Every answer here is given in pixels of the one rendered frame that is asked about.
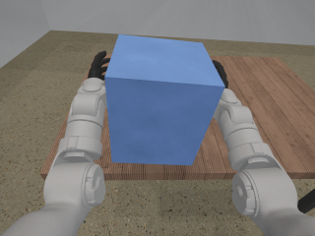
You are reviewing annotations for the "robot right upper arm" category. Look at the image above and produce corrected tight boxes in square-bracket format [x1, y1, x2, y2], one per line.
[231, 167, 315, 236]

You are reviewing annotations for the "right robot hand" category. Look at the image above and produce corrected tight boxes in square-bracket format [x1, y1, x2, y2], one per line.
[212, 60, 228, 89]

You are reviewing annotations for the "left robot forearm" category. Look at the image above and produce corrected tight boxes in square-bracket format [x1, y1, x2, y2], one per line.
[43, 78, 107, 201]

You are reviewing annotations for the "robot left upper arm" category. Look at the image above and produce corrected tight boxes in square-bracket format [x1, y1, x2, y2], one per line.
[0, 162, 106, 236]

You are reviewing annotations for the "table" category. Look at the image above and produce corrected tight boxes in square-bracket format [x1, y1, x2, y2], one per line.
[39, 53, 315, 214]

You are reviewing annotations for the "carton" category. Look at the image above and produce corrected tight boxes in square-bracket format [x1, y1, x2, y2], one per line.
[104, 34, 225, 166]

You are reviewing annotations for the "left robot hand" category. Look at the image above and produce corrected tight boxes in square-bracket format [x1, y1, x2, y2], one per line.
[88, 50, 111, 81]

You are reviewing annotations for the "right robot forearm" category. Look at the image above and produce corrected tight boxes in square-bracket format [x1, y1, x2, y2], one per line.
[213, 88, 298, 204]

